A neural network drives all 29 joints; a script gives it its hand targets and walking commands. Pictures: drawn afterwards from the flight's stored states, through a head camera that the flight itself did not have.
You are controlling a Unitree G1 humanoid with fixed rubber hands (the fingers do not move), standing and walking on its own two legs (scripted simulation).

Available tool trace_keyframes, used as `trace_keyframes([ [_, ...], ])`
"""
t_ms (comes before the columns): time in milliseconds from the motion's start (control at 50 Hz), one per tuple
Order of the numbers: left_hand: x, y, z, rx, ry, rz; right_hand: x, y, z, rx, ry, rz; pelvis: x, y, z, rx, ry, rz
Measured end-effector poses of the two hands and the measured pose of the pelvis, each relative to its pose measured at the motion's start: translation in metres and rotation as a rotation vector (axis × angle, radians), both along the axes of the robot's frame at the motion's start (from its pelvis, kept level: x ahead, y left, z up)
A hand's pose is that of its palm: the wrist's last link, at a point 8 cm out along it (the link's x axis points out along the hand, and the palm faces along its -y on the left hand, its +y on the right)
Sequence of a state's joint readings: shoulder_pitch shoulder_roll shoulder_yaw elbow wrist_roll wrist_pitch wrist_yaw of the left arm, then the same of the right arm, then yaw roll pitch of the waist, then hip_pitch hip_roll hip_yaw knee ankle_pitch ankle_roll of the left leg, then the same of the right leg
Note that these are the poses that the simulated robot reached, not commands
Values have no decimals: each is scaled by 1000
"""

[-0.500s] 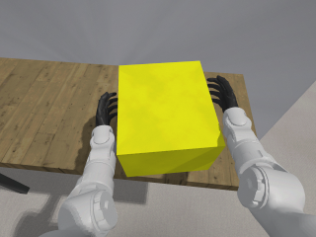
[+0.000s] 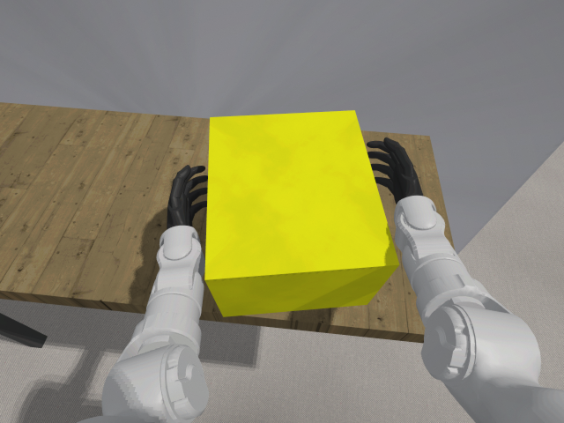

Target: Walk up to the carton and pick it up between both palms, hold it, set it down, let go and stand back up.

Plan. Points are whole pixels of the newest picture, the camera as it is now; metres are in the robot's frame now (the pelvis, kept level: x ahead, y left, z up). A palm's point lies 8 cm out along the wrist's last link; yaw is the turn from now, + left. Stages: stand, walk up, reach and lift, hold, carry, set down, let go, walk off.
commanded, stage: reach and lift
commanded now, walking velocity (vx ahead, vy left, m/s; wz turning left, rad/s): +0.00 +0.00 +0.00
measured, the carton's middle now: (289, 212) +0.42 +0.06 +0.00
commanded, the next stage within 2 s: none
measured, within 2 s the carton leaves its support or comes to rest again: neither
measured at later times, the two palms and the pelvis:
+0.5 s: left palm (176, 225) +0.35 +0.22 +0.04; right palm (407, 208) +0.41 -0.10 +0.07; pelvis -0.01 +0.00 +0.00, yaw +1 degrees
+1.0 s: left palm (170, 206) +0.34 +0.21 +0.11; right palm (438, 209) +0.37 -0.12 +0.13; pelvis -0.04 +0.02 +0.00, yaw +1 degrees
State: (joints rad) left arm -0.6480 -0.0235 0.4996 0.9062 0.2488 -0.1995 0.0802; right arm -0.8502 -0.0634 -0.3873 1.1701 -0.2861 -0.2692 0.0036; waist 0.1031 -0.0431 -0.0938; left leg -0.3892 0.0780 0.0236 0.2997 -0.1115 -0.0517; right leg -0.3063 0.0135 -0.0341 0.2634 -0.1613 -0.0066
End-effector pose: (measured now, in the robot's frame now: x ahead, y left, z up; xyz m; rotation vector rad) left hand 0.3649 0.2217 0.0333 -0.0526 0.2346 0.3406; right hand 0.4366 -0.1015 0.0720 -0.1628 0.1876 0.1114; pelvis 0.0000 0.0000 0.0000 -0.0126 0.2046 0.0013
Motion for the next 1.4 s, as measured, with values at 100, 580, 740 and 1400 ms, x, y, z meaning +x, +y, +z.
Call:
trace_keyframes([
  [100,-1,0,2,8,-5,-13,-4,-1,1,0,-12,-12,-2,0,0,0,-8,2],
  [580,-21,-1,18,31,10,-54,-42,-5,4,50,-14,-73,-13,6,1,-7,-68,28],
  [740,-25,-8,45,36,5,-90,-57,-14,27,69,-17,-112,-26,9,2,-3,-131,20],
  [1400,-30,-16,91,75,-5,-154,-81,-23,68,117,-35,-167,-30,17,2,4,-241,29],
])
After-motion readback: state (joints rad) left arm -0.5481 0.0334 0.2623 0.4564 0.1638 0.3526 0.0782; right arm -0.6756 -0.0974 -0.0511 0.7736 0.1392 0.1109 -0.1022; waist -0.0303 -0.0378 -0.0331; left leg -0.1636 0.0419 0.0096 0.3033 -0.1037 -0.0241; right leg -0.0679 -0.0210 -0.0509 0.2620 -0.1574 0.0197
